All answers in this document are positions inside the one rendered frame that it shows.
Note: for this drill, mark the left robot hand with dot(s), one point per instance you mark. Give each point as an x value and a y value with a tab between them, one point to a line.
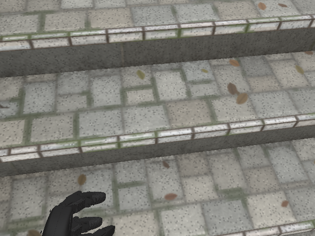
61	222

